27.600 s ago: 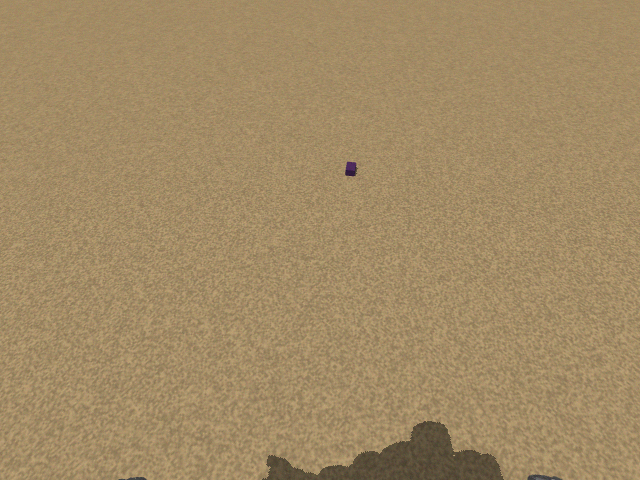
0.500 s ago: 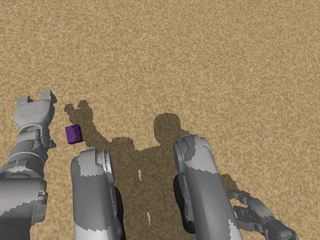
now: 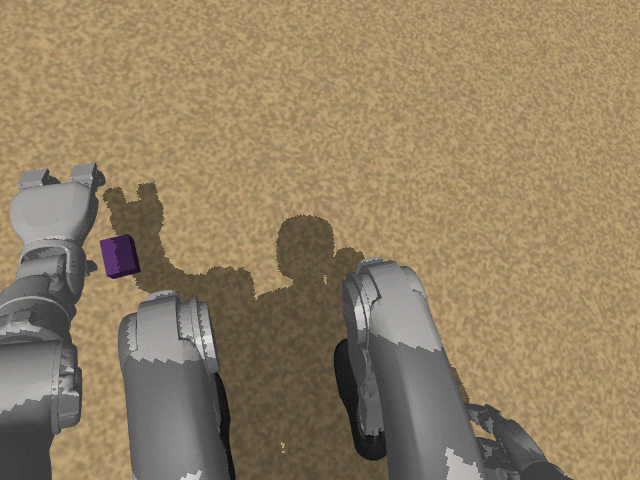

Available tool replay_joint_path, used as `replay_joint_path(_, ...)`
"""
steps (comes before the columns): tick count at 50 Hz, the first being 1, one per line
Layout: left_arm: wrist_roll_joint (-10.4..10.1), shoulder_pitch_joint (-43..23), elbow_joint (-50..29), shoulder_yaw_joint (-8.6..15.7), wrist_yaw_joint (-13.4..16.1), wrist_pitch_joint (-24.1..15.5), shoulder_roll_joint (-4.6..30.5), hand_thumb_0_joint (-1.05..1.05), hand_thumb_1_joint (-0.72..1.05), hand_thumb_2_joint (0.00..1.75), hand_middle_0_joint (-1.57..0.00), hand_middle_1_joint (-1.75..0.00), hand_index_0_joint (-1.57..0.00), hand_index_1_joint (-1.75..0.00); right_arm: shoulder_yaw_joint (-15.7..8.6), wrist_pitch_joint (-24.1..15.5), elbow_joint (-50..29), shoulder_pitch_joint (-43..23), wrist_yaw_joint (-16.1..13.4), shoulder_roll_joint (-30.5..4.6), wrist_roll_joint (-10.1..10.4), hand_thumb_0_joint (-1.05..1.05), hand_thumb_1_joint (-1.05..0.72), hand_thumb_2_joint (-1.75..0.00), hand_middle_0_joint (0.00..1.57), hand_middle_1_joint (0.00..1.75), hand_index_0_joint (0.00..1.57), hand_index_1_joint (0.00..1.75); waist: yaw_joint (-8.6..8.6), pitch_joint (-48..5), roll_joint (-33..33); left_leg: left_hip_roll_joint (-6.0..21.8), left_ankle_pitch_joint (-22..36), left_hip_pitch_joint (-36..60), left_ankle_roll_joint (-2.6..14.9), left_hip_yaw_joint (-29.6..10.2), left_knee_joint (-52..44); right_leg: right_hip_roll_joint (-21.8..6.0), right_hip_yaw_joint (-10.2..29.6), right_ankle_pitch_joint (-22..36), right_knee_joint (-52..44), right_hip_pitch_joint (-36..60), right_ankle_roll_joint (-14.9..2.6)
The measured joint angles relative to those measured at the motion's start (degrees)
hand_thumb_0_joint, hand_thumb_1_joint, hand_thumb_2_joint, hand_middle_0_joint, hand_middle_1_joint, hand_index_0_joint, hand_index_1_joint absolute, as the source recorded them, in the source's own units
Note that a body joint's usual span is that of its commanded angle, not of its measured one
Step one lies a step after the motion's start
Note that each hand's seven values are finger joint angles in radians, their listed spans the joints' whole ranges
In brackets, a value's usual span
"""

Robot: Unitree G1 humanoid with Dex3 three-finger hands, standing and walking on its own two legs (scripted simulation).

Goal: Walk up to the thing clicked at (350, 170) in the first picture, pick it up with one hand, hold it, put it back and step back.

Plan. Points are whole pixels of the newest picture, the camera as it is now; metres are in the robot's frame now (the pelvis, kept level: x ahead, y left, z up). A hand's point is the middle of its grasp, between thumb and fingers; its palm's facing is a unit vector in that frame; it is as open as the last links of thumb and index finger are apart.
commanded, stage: home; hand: left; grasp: from above
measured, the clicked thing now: (120, 256) +0.43 +0.27 -0.31
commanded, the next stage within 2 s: none
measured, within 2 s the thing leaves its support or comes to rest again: neither
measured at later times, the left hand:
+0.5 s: hand (12, 316) +0.30 +0.26 +0.03, palm faces -0.28 -0.52 -0.81, open 8.0 cm
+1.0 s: hand out of the picture +0.24 +0.21 +0.26, palm faces +0.09 -0.94 -0.33, open 7.4 cm
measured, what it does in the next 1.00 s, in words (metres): rises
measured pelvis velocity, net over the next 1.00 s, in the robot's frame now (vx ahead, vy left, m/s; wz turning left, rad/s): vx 0.06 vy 0.00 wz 0.12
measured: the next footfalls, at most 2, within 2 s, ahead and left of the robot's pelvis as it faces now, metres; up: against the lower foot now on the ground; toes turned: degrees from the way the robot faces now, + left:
none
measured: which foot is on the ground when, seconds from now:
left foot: down 0.00-1.00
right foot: down 0.00-1.00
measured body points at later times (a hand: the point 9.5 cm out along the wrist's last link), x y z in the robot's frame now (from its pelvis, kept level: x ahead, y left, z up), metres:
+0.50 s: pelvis +0.00 +0.00 +0.15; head +0.16 +0.04 +0.57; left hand +0.31 +0.28 +0.08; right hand +0.19 -0.26 +0.03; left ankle +0.09 +0.13 -0.29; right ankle +0.11 -0.13 -0.29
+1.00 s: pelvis +0.06 +0.00 +0.33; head +0.14 +0.02 +0.77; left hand +0.23 +0.26 +0.28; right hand +0.26 -0.20 +0.24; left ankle +0.09 +0.13 -0.29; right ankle +0.10 -0.13 -0.29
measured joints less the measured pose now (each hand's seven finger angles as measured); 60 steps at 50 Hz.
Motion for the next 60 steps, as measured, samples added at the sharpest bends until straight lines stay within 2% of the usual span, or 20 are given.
replay_joint_path(4, -3.4, 1.0, -1.3, -1.3, -3.4, 3.3, -2.3, 0.0, -0.25, 0.79, -0.32, -0.76, -0.33, -0.76, -0.3, 0.5, 0.2, 1.1, 0.6, 0.9, 1.4, 0.0, -0.91, -0.89, 0.2, 0.3, 0.2, 0.3, 1.2, -2.1, 2.0, 0.6, -0.9, 1.7, 0.52, 0.7, -2.2, 0.1, 0.4, -0.5, -2.2, 1.4, 0.42)
replay_joint_path(8, -7.3, 4.1, -5.1, -1.4, -7.8, 4.4, -3.9, 0.0, -0.15, 0.83, -0.29, -0.69, -0.29, -0.7, -0.5, 1.0, -1.1, 2.1, 0.6, 1.2, 2.9, 0.0, -0.9, -0.89, 0.2, 0.3, 0.2, 0.3, 2.4, -3.3, 3.1, 1.0, -1.3, 4.6, 0.73, 1.3, -5.1, 0.1, 0.7, -0.7, -4.9, 4.0, 0.78)
replay_joint_path(14, -15.2, 15.2, -23.3, -3.3, -14.5, 5.3, -7.5, 0.0, 0.16, 0.81, -0.24, -0.5, -0.23, -0.51, -2.2, 2.5, -3.7, 3.1, -0.6, 0.7, 6.4, 0.0, -0.9, -0.89, 0.2, 0.3, 0.2, 0.3, 5.32, -5.3, 3.7, 1.0, -1.3, 10.3, 0.58, 1.8, -10.9, -0.5, 0.7, -0.8, -10.4, 9.5, 0.3)
replay_joint_path(21, -27.4, 27.8, -40.6, -5.8, -20.3, 9.5, -10.7, 0.0, 0.6, 0.84, -0.21, -0.35, -0.22, -0.36, -3.5, 3.6, -7.1, 0.7, -4.2, -0.2, 9.3, 0.01, -0.9, -0.89, 0.2, 0.3, 0.2, 0.3, 7.87, -6.9, 2.6, 1.2, -0.4, 20.2, 0.51, 2.7, -20.5, -1.0, 0.7, 0.1, -19.7, 19.0, -0.22)
replay_joint_path(26, -35.7, 36.0, -50.3, -7.1, -23.7, 13.0, -12.3, 0.0, 0.77, 0.87, -0.21, -0.32, -0.22, -0.32, -3.2, 3.0, -9.6, -2.0, -6.9, -0.7, 10.8, 0.01, -0.91, -0.89, 0.2, 0.3, 0.2, 0.3, 8.86, -7.3, 1.8, 1.1, 0.4, 27.9, 0.46, 3.3, -27.3, -1.5, 0.7, 0.7, -26.2, 26.7, -0.5)
replay_joint_path(36, -52.1, 50.0, -66.2, -7.3, -27.9, 21.2, -14.6, 0.01, 0.87, 0.89, -0.21, -0.3, -0.22, -0.3, -0.8, 0.3, -14.3, -4.9, -11.2, 1.0, 12.3, 0.01, -0.91, -0.89, 0.2, 0.3, 0.2, 0.3, 9.29, -7.2, 1.3, 1.1, 1.7, 43.6, 0.34, 4.1, -40.2, -2.1, 0.6, 2.0, -38.8, 42.1, -0.82)
replay_joint_path(42, -61.9, 57.3, -73.6, -6.7, -28.5, 25.6, -16.5, 0.01, 0.89, 0.89, -0.21, -0.3, -0.21, -0.3, 1.1, -1.1, -15.9, -2.4, -13.1, 2.9, 12.6, 0.01, -0.9, -0.89, 0.2, 0.3, 0.2, 0.3, 9.04, -6.5, 1.6, 1.2, 2.6, 54.0, 0.27, 4.4, -48.7, -2.2, 0.4, 3.0, -47.4, 52.5, -1.01)
replay_joint_path(45, -66.1, 60.6, -76.5, -6.3, -28.5, 27.6, -17.5, 0.01, 0.89, 0.89, -0.21, -0.3, -0.21, -0.3, 1.8, -1.7, -16.2, 0.0, -14.1, 3.6, 12.6, 0.01, -0.9, -0.89, 0.2, 0.3, 0.2, 0.3, 8.76, -6.2, 1.9, 1.3, 3.3, 59.6, 0.25, 4.5, -53.4, -2.2, 0.2, 3.8, -52.3, 58.1, -1.08)
replay_joint_path(49, -70.3, 64.7, -79.8, -5.4, -28.4, 30.3, -18.9, 0.01, 0.89, 0.89, -0.21, -0.3, -0.21, -0.3, 2.6, -2.3, -16.3, 3.6, -15.9, 4.0, 12.6, 0.01, -0.9, -0.89, 0.2, 0.3, 0.2, 0.3, 8.24, -5.7, 2.4, 1.4, 4.4, 67.4, 0.26, 4.6, -60.1, -2.2, 0.0, 5.2, -59.3, 66.1, -1.11)
replay_joint_path(53, -73.7, 68.7, -83.1, -4.4, -28.5, 33.3, -20.4, 0.01, 0.9, 0.89, -0.21, -0.3, -0.21, -0.3, 3.0, -3.0, -16.4, 7.3, -17.8, 3.9, 12.5, 0.01, -0.9, -0.89, 0.2, 0.3, 0.2, 0.3, 7.76, -5.6, 2.6, 1.6, 5.7, 75.4, 0.3, 4.8, -66.9, -2.1, -0.1, 6.8, -66.5, 74.1, -1.11)
replay_joint_path(57, -76.3, 72.6, -86.8, -3.6, -28.8, 35.7, -21.4, 0.01, 0.9, 0.89, -0.2, -0.3, -0.21, -0.3, 2.9, -4.0, -17.0, 10.3, -19.5, 3.5, 12.3, 0.01, -0.9, -0.89, 0.2, 0.3, 0.2, 0.3, 7.52, -5.8, 3.1, 1.8, 7.0, 82.5, 0.39, 5.0, -72.9, -2.0, -0.3, 8.4, -73.0, 81.4, -1.14)
replay_joint_path(60, -77.3, 74.6, -88.5, -3.1, -29.5, 36.6, -21.8, 0.01, 0.9, 0.89, -0.2, -0.3, -0.21, -0.3, 2.7, -4.9, -17.4, 11.4, -20.3, 3.0, 12.1, 0.01, -0.9, -0.89, 0.2, 0.3, 0.2, 0.3, 7.49, -6.1, 3.2, 1.8, 7.7, 86.4, 0.44, 5.1, -76.1, -2.0, -0.3, 9.2, -76.4, 85.4, -1.13)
